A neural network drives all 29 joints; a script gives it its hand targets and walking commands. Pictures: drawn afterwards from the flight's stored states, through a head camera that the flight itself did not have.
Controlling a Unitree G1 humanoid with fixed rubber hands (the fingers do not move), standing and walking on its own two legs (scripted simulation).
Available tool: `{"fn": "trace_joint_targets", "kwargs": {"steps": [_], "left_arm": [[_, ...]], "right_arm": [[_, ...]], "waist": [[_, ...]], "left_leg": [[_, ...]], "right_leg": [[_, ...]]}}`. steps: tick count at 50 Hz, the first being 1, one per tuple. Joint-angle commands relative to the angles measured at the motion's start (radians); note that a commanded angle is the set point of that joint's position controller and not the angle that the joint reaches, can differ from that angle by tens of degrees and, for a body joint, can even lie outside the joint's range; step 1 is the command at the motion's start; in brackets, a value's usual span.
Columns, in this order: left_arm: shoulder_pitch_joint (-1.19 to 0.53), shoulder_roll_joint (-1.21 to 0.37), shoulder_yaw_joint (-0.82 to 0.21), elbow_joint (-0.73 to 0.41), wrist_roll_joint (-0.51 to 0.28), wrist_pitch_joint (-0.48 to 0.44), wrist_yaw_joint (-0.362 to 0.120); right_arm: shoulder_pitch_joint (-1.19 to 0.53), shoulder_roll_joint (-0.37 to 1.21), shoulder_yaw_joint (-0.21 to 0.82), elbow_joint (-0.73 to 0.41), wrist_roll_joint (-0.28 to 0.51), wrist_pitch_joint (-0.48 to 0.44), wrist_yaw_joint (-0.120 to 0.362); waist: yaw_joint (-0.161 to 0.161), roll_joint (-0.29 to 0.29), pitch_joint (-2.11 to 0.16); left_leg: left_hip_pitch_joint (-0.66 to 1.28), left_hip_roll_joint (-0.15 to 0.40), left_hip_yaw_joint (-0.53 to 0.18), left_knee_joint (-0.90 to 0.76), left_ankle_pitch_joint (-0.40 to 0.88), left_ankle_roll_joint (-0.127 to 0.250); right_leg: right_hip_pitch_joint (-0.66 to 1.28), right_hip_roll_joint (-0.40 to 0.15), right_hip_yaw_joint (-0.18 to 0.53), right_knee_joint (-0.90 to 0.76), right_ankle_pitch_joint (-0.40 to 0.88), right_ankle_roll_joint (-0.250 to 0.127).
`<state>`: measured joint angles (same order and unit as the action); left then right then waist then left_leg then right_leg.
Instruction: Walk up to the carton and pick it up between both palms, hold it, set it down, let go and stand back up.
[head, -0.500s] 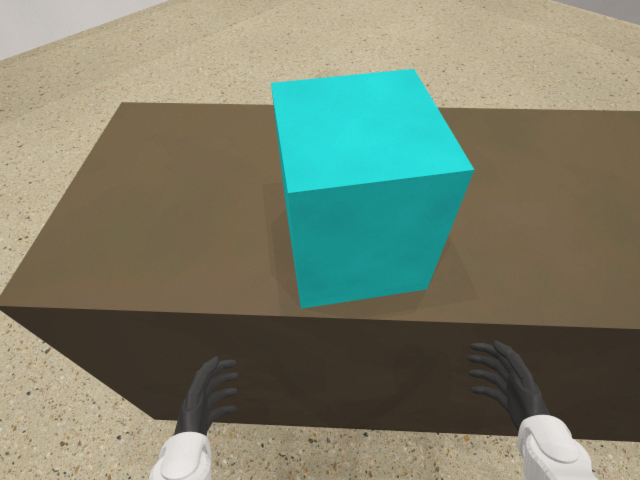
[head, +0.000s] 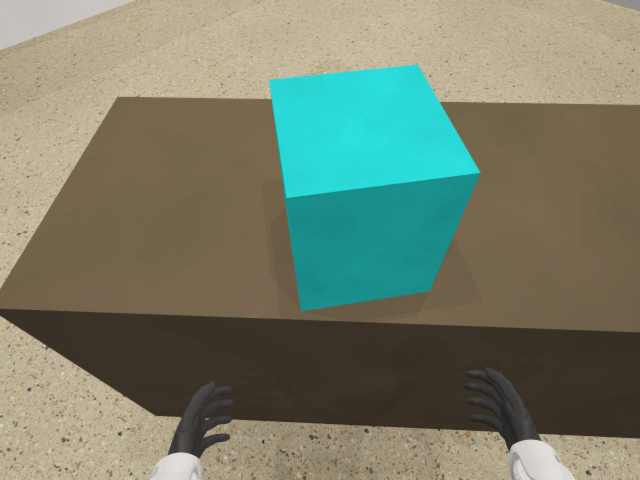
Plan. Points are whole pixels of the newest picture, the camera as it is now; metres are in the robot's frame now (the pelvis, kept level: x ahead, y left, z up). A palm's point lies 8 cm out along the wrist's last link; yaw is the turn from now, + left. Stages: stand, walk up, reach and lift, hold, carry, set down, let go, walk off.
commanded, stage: set down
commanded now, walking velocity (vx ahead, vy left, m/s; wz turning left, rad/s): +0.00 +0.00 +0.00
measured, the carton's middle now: (356, 194) +0.47 +0.02 +0.06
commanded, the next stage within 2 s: let go in 0.16 s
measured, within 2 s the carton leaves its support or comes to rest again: neither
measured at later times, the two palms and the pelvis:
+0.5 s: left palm (188, 450) +0.15 +0.21 -0.08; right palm (516, 440) +0.20 -0.20 -0.08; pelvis +0.01 +0.00 +0.00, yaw +0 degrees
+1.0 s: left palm (161, 465) +0.13 +0.25 -0.09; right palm (567, 426) +0.21 -0.25 -0.06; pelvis +0.02 +0.00 +0.00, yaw +0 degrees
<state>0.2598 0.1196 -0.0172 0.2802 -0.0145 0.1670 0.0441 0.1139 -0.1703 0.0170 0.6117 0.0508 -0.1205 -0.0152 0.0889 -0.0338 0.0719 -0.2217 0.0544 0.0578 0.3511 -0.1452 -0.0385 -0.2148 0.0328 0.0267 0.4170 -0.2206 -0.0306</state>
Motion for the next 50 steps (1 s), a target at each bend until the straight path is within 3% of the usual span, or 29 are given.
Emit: {"fn": "trace_joint_targets", "kwargs": {"steps": [1,23,37,38,39,43,46,50], "left_arm": [[-0.092,0.237,0.094,-0.017,0.005,-0.045,-0.025],[-0.071,0.239,0.091,0.022,0.022,-0.06,-0.031],[-0.088,0.234,0.077,0.036,0.019,-0.06,-0.019],[-0.024,0.36,0.122,0.155,0.069,-0.127,-0.019],[0.003,0.358,0.125,0.185,0.063,-0.152,-0.024],[-0.05,0.341,0.121,0.239,0.07,-0.193,-0.042],[-0.067,0.343,0.113,0.281,0.069,-0.209,-0.049],[-0.057,0.365,0.106,0.336,0.065,-0.226,-0.054]], "right_arm": [[0.039,-0.075,-0.045,0.007,-0.06,-0.072,-0.021],[0.025,-0.101,-0.048,0.085,-0.063,-0.123,-0.017],[0.01,-0.116,-0.061,0.106,-0.07,-0.121,-0.004],[0.069,-0.344,-0.12,0.083,-0.111,-0.047,0.003],[0.024,-0.336,-0.123,0.064,-0.102,-0.014,0.008],[0.025,-0.278,-0.11,0.048,-0.093,0.027,0.021],[0.039,-0.289,-0.11,0.046,-0.094,0.04,0.028],[0.042,-0.314,-0.114,0.047,-0.091,0.051,0.031]], "waist": [[-0.094,-0.02,-0.171],[-0.091,-0.009,-0.177],[-0.087,-0.008,-0.161],[-0.044,-0.027,-0.335],[-0.041,-0.054,-0.344],[-0.064,-0.01,-0.209],[-0.07,-0.015,-0.179],[-0.081,0.001,-0.18]], "left_leg": [[0.257,-0.08,0.041,0.024,0.044,0.044],[0.272,-0.076,0.03,0.039,0.086,0.041],[0.268,-0.07,0.027,0.037,0.065,0.041],[0.143,0.068,-0.065,0.12,0.248,0.061],[0.112,0.063,-0.059,0.134,0.211,0.074],[0.061,0.043,-0.056,0.102,-0.013,0.07],[0.08,0.049,-0.066,0.096,-0.022,0.081],[0.108,0.061,-0.07,0.093,0.032,0.087]], "right_leg": [[-0.009,-0.074,0.007,-0.14,0.093,0.056],[0.009,-0.065,-0.008,-0.122,0.185,0.057],[-0.009,-0.063,-0.019,-0.124,0.119,0.048],[0.129,-0.116,0.056,0.008,0.185,0.028],[0.148,-0.119,0.066,0.003,0.193,0.024],[0.025,-0.144,0.104,-0.07,0.017,0.008],[-0.028,-0.145,0.116,-0.098,-0.031,0.004],[-0.029,-0.142,0.11,-0.093,0.051,0.001]]}}
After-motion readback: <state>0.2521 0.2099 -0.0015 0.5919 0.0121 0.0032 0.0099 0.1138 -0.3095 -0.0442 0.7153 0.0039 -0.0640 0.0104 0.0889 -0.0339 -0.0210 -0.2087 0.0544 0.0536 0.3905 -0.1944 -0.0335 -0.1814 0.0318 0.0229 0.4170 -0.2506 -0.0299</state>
